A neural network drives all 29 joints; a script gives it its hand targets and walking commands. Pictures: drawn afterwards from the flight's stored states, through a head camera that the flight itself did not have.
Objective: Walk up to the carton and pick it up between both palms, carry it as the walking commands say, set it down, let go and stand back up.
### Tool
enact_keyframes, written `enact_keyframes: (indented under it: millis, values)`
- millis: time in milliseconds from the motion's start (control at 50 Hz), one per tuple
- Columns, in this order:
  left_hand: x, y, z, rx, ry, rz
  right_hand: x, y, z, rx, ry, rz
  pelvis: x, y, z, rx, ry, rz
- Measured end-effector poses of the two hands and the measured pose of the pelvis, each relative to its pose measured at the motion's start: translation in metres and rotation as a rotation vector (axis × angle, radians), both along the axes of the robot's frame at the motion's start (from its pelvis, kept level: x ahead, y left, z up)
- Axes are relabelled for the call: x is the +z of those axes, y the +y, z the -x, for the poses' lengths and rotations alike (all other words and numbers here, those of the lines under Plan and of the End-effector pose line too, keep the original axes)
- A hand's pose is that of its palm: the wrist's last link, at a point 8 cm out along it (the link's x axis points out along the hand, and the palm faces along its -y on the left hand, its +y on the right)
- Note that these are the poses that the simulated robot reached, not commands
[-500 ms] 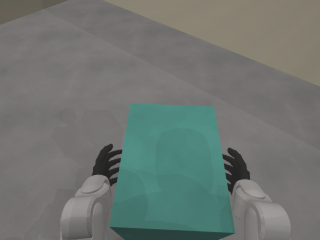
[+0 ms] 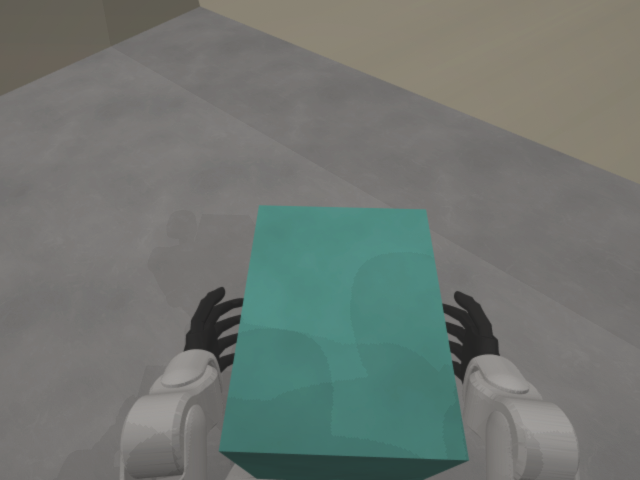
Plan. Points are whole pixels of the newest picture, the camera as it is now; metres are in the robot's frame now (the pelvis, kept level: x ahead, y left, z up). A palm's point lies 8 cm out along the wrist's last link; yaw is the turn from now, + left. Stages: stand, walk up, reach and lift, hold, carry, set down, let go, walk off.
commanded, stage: carry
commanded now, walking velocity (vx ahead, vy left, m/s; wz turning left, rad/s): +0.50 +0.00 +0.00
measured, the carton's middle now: (337, 349) +0.27 +0.00 -0.01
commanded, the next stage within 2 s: none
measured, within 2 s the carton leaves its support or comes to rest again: neither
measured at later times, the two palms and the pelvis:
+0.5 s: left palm (212, 134) +0.61 +0.20 +0.07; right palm (392, 131) +0.59 -0.09 +0.08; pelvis +0.36 +0.07 +0.00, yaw -1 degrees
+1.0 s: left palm (243, 57) +0.85 +0.18 +0.08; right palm (390, 61) +0.82 -0.11 +0.07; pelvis +0.59 +0.05 -0.01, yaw -1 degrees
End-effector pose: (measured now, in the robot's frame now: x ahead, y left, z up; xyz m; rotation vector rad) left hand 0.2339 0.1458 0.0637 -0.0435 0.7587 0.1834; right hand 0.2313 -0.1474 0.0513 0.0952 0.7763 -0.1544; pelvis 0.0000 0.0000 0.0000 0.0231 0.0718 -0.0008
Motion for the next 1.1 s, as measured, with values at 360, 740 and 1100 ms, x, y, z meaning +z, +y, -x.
enact_keyframes:
  millis: [360,740,1100]
  values:
    - [-0.012,0.058,-0.284,-0.055,0.014,0.057,0.006,0.058,-0.268,-0.044,0.016,0.069,-0.007,0.065,-0.275,-0.051,0.011,0.040]
    - [0.002,0.035,-0.526,-0.004,-0.067,-0.011,0.004,0.035,-0.528,0.019,-0.066,0.020,-0.022,0.032,-0.518,0.007,-0.034,0.022]
    - [0.026,0.052,-0.637,-0.069,-0.152,0.033,0.038,0.052,-0.620,-0.053,-0.150,0.057,-0.009,0.062,-0.625,-0.023,-0.016,0.021]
